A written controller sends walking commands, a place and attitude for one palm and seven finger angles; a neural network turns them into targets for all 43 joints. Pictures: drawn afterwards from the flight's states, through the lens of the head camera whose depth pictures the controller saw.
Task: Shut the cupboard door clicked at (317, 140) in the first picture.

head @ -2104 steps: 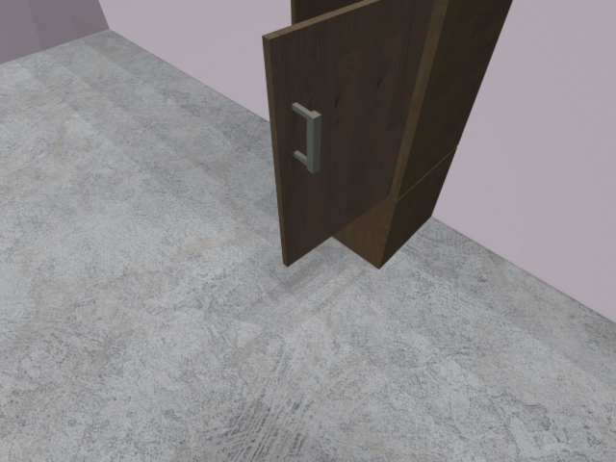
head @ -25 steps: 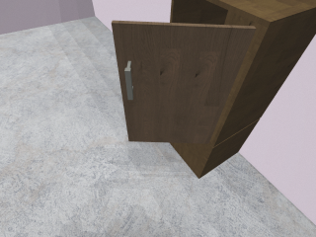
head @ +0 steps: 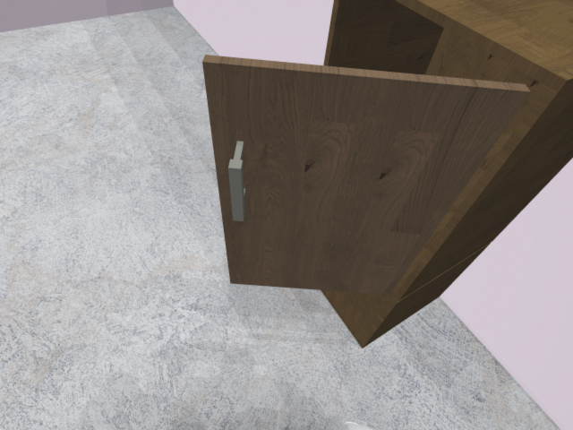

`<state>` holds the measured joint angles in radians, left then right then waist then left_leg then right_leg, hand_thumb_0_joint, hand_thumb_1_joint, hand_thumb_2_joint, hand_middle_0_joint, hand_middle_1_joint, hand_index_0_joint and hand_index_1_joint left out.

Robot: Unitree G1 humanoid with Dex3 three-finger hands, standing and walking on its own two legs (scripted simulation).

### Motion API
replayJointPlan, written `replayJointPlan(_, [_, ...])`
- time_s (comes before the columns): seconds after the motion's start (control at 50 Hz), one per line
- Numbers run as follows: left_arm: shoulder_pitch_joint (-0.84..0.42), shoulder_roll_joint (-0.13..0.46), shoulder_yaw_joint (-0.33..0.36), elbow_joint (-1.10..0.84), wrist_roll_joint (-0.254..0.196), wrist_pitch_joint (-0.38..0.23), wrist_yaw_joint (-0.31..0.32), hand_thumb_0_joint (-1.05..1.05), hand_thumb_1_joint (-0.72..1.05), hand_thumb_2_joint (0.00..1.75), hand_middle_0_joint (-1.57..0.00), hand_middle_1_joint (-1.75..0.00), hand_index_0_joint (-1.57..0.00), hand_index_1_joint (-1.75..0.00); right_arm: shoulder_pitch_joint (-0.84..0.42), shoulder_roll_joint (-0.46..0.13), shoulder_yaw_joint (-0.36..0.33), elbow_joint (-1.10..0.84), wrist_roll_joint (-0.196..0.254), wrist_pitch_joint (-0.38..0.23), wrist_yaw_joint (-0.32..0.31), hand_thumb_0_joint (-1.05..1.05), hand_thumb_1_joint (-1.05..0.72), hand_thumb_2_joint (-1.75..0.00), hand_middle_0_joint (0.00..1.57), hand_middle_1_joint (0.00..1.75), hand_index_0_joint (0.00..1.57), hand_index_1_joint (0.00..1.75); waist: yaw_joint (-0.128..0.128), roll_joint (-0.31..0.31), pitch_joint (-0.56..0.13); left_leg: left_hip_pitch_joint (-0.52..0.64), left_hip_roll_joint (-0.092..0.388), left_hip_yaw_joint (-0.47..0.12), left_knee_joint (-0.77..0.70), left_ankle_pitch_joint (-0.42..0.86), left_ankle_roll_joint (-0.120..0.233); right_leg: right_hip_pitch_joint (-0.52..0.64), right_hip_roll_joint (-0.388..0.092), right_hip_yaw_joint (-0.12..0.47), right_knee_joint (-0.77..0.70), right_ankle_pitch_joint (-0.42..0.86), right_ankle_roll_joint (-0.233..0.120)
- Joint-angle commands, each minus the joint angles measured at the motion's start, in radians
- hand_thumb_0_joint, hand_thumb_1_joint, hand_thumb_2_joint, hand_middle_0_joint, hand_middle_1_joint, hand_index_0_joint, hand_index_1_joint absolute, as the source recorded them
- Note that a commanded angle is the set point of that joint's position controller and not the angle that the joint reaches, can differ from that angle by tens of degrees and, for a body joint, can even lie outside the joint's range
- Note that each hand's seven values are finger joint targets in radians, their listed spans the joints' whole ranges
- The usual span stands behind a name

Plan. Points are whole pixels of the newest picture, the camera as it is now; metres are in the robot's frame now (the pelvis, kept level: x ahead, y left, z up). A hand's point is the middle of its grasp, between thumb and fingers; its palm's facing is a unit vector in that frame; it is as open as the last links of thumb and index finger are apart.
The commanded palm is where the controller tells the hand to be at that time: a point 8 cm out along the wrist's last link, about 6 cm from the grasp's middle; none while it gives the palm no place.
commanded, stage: shuffle to correct the standing spot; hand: left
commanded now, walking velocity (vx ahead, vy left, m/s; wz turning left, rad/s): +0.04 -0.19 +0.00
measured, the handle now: (239, 183) +0.46 +0.11 +0.07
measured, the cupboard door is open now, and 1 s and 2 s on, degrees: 56 56 56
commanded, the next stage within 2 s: come to a stop and stand still in 0.14 s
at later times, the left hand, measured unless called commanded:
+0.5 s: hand out of the picture +0.10 +0.13 -0.20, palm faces +0.05 -0.99 -0.14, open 7.3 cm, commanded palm none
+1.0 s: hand out of the picture +0.10 +0.12 -0.15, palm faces +0.03 -0.95 -0.30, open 7.4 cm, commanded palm none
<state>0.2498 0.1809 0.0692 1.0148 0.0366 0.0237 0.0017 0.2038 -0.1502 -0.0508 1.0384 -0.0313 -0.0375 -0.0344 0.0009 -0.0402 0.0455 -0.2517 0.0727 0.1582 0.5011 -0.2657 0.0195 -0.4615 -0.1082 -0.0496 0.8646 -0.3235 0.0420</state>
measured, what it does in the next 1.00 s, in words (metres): steps on the spot: right foot, then left foot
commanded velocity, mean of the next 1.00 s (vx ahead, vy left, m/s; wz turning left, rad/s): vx -0.05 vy -0.04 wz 0.00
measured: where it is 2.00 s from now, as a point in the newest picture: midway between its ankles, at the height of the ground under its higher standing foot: outside the picture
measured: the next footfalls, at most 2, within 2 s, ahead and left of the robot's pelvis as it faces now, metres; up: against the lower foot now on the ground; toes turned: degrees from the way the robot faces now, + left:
right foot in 0.12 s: +0.11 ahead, -0.17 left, +0.00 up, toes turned -7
left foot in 0.40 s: +0.11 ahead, +0.02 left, +0.00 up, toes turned +4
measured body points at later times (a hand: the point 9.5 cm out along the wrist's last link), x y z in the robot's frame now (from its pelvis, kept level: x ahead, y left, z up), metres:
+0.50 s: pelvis +0.07 -0.04 -0.01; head +0.11 +0.00 +0.44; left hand +0.10 +0.18 -0.18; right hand +0.12 -0.28 -0.15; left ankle +0.07 +0.02 -0.74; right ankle +0.06 -0.17 -0.73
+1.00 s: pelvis +0.01 -0.09 -0.01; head -0.01 -0.11 +0.44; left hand +0.10 +0.17 -0.13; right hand +0.08 -0.36 -0.15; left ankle +0.07 +0.02 -0.74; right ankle +0.02 -0.22 -0.74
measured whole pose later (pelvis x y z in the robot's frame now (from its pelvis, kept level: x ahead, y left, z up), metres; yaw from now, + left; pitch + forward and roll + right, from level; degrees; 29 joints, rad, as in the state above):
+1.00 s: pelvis +0.01 -0.09 -0.01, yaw +3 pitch -4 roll -1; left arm 0.22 0.24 0.02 0.90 0.03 0.01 0.02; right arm 0.24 -0.25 -0.06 0.94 -0.02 0.02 0.00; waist -0.04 0.04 0.00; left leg -0.31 0.04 0.07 0.60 -0.24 0.02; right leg -0.20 -0.02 -0.04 0.59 -0.32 0.00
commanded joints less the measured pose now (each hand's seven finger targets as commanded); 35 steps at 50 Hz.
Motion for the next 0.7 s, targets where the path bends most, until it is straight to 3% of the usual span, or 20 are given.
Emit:
replayJointPlan(0.0, [0.062,0.007,-0.001,-0.038,-0.001,-0.001,-0.017,0.0,0.9,0.9,-0.2,-0.3,-0.2,-0.3,0.082,-0.178,-0.052,-0.024,-0.01,0.006,-0.01,0.0,-0.9,-0.9,0.2,0.3,0.2,0.3,-0.021,0.194,0.004,0.003,0.236,-0.17,-0.178,0.25,0.109,0.086,0.028,-0.057,-0.195,0.043,0.0])
replayJointPlan(0.04, [0.068,0.032,0.005,-0.047,-0.002,-0.003,-0.022,0.0,0.9,0.9,-0.2,-0.3,-0.2,-0.3,0.075,-0.201,-0.06,-0.027,-0.01,0.016,-0.009,0.0,-0.9,-0.9,0.2,0.3,0.2,0.3,-0.009,0.203,-0.024,0.004,0.228,-0.167,-0.119,0.221,0.079,0.169,0.049,-0.075,-0.306,0.083,-0.008])
replayJointPlan(0.06, [0.099,0.05,0.009,-0.039,-0.002,-0.006,-0.022,0.0,0.9,0.9,-0.2,-0.3,-0.2,-0.3,0.072,-0.201,-0.061,-0.028,-0.01,0.021,-0.007,0.0,-0.9,-0.9,0.2,0.3,0.2,0.3,0.011,0.173,-0.039,-0.015,0.202,-0.146,-0.06,0.182,0.052,0.239,0.068,-0.094,-0.379,0.131,-0.012])
replayJointPlan(0.08, [0.132,0.085,0.017,-0.033,0.0,-0.01,-0.02,0.0,0.9,0.9,-0.2,-0.3,-0.2,-0.3,0.083,-0.184,-0.06,-0.028,-0.006,0.023,-0.005,0.0,-0.9,-0.9,0.2,0.3,0.2,0.3,0.029,0.09,-0.048,-0.072,0.158,-0.105,0.033,0.117,0.019,0.329,0.053,-0.063,-0.449,0.175,-0.024])
replayJointPlan(0.1, [0.166,0.16,0.028,-0.025,0.007,-0.019,-0.01,0.0,0.9,0.9,-0.2,-0.3,-0.2,-0.3,0.098,-0.124,-0.049,-0.036,0.0,0.026,-0.001,0.0,-0.9,-0.9,0.2,0.3,0.2,0.3,0.048,-0.117,-0.064,-0.207,0.062,-0.006,0.23,-0.055,-0.023,0.436,-0.099,0.096,-0.513,0.311,-0.076])
replayJointPlan(0.12, [0.185,0.225,0.037,-0.025,0.008,-0.014,0.0,0.0,0.9,0.9,-0.2,-0.3,-0.2,-0.3,0.072,-0.068,-0.029,-0.068,0.006,0.035,-0.003,0.0,-0.9,-0.9,0.2,0.3,0.2,0.3,0.062,-0.319,-0.087,-0.328,-0.029,0.015,0.448,-0.397,-0.047,0.464,-0.252,0.249,-0.547,0.462,-0.182])
replayJointPlan(0.14, [0.177,0.199,0.028,-0.046,0.004,-0.005,0.008,0.0,0.9,0.9,-0.2,-0.3,-0.2,-0.3,0.045,-0.082,-0.027,-0.077,0.009,0.048,-0.012,0.0,-0.9,-0.9,0.2,0.3,0.2,0.3,0.078,-0.218,-0.085,-0.311,-0.009,-0.078,0.581,-0.407,-0.031,0.388,-0.258,0.232,-0.559,0.419,-0.237])
replayJointPlan(0.16, [0.115,0.176,0.03,-0.055,0.006,-0.006,0.012,0.0,0.9,0.9,-0.2,-0.3,-0.2,-0.3,0.055,-0.088,-0.033,-0.066,0.008,0.057,-0.012,0.0,-0.9,-0.9,0.2,0.3,0.2,0.3,0.049,-0.286,-0.061,-0.313,0.012,-0.104,0.645,-0.352,-0.027,0.328,-0.206,0.203,-0.589,0.346,-0.229])
replayJointPlan(0.2, [0.018,0.131,0.017,-0.087,0.001,0.006,0.018,0.0,0.9,0.9,-0.2,-0.3,-0.2,-0.3,0.067,-0.105,-0.037,-0.05,0.008,0.061,-0.011,0.0,-0.9,-0.9,0.2,0.3,0.2,0.3,0.011,-0.172,-0.02,-0.3,0.023,-0.097,0.691,-0.276,-0.038,0.28,-0.169,0.119,-0.563,0.353,-0.241])
replayJointPlan(0.24, [-0.009,0.121,0.009,-0.104,0.006,0.0,0.024,0.0,0.9,0.9,-0.2,-0.3,-0.2,-0.3,0.091,-0.08,-0.026,-0.043,0.006,0.063,-0.004,0.0,-0.9,-0.9,0.2,0.3,0.2,0.3,-0.009,-0.101,-0.037,-0.245,0.015,-0.081,0.594,-0.244,-0.045,0.256,-0.15,0.072,-0.528,0.432,-0.237])
replayJointPlan(0.3, [0.024,0.121,-0.001,-0.08,0.001,-0.021,0.039,0.0,0.9,0.9,-0.2,-0.3,-0.2,-0.3,0.096,-0.022,-0.002,-0.038,0.016,0.053,0.004,0.0,-0.9,-0.9,0.2,0.3,0.2,0.3,-0.001,-0.018,-0.086,-0.132,-0.003,-0.083,0.301,-0.201,-0.048,0.291,-0.166,0.095,-0.476,0.563,-0.242])
replayJointPlan(0.32, [0.026,0.122,-0.003,-0.073,-0.005,-0.024,0.04,0.0,0.9,0.9,-0.2,-0.3,-0.2,-0.3,0.116,-0.013,0.004,-0.029,0.019,0.05,0.004,0.0,-0.9,-0.9,0.2,0.3,0.2,0.3,-0.009,-0.008,-0.103,-0.083,-0.01,-0.074,0.187,-0.132,-0.05,0.3,-0.157,0.091,-0.444,0.581,-0.227])
replayJointPlan(0.36, [0.016,0.105,-0.006,-0.064,-0.023,-0.023,0.039,0.0,0.9,0.9,-0.2,-0.3,-0.2,-0.3,0.172,-0.035,0.001,-0.006,0.022,0.039,0.003,0.0,-0.9,-0.9,0.2,0.3,0.2,0.3,-0.031,-0.001,-0.124,0.084,-0.003,-0.099,-0.078,0.142,-0.041,0.264,-0.105,0.066,-0.352,0.528,-0.148])
replayJointPlan(0.4, [0.056,0.04,-0.017,-0.075,-0.03,-0.011,0.033,0.0,0.9,0.9,-0.2,-0.3,-0.2,-0.3,0.126,-0.152,-0.019,-0.039,0.015,0.023,-0.008,0.0,-0.9,-0.9,0.2,0.3,0.2,0.3,0.007,0.239,-0.118,0.098,0.241,-0.317,-0.124,0.637,0.085,0.207,0.017,-0.018,-0.288,0.118,-0.032])
replayJointPlan(0.42, [0.038,0.04,-0.02,-0.069,-0.028,-0.005,0.037,0.0,0.9,0.9,-0.2,-0.3,-0.2,-0.3,0.08,-0.163,-0.016,-0.042,0.008,0.031,-0.006,0.0,-0.9,-0.9,0.2,0.3,0.2,0.3,0.015,0.246,-0.073,-0.002,0.262,-0.3,-0.134,0.642,0.125,0.252,0.033,-0.009,-0.249,-0.064,-0.026])
replayJointPlan(0.44, [0.013,0.051,-0.015,-0.06,-0.021,0.006,0.039,0.0,0.9,0.9,-0.2,-0.3,-0.2,-0.3,0.056,-0.13,-0.009,-0.037,0.006,0.026,-0.014,0.0,-0.9,-0.9,0.2,0.3,0.2,0.3,0.008,0.292,-0.021,0.016,0.233,-0.312,-0.162,0.724,0.135,0.199,0.052,-0.002,-0.169,-0.106,-0.021])
replayJointPlan(0.46, [0.009,0.059,-0.011,-0.052,-0.021,0.013,0.04,0.0,0.9,0.9,-0.2,-0.3,-0.2,-0.3,0.067,-0.117,-0.006,-0.037,0.006,0.023,-0.024,0.0,-0.9,-0.9,0.2,0.3,0.2,0.3,-0.002,0.294,-0.002,0.041,0.242,-0.323,-0.172,0.8,0.155,0.148,0.06,0.024,-0.073,-0.178,-0.02])
replayJointPlan(0.5, [0.016,0.056,-0.011,-0.04,-0.019,0.014,0.039,0.0,0.9,0.9,-0.2,-0.3,-0.2,-0.3,0.076,-0.119,-0.008,-0.033,0.007,0.022,-0.033,0.0,-0.9,-0.9,0.2,0.3,0.2,0.3,-0.001,0.199,-0.017,0.139,0.25,-0.3,-0.129,0.939,0.181,0.079,0.062,0.056,0.009,-0.204,-0.023])
replayJointPlan(0.56, [-0.001,0.048,-0.011,-0.042,-0.019,0.015,0.039,0.0,0.9,0.9,-0.2,-0.3,-0.2,-0.3,0.092,-0.167,-0.027,-0.038,0.006,0.032,-0.032,0.0,-0.9,-0.9,0.2,0.3,0.2,0.3,-0.024,0.087,-0.098,0.284,0.253,-0.282,-0.085,0.982,0.197,0.025,0.071,0.062,0.034,-0.182,-0.008])
replayJointPlan(0.68, [-0.005,0.037,-0.011,-0.061,-0.018,0.019,0.036,0.0,0.9,0.9,-0.2,-0.3,-0.2,-0.3,0.061,-0.172,-0.037,-0.045,0.004,0.04,-0.018,0.0,-0.9,-0.9,0.2,0.3,0.2,0.3,-0.025,0.168,-0.138,0.234,0.228,-0.251,-0.114,0.748,0.177,0.117,0.07,0.045,-0.082,-0.143,-0.011])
